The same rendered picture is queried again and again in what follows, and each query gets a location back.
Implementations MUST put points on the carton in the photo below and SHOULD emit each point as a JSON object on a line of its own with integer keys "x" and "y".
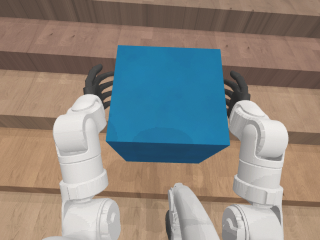
{"x": 167, "y": 104}

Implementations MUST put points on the robot left forearm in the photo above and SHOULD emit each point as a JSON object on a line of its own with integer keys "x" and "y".
{"x": 76, "y": 137}

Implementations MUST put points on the right robot upper arm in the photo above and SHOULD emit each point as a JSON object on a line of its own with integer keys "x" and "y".
{"x": 247, "y": 222}

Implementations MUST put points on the left robot upper arm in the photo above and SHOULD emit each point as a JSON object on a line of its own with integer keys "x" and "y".
{"x": 96, "y": 219}

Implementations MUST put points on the right robot shin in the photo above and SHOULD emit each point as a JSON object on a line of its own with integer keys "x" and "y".
{"x": 174, "y": 222}

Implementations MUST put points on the robot left hand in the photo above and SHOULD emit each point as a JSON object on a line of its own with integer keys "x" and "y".
{"x": 92, "y": 84}

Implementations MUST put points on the robot right thigh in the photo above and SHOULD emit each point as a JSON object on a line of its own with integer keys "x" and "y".
{"x": 194, "y": 221}

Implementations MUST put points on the robot right forearm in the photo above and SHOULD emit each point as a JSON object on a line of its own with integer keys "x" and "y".
{"x": 262, "y": 152}

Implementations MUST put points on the robot right hand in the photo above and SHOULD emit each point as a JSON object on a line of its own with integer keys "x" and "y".
{"x": 239, "y": 93}

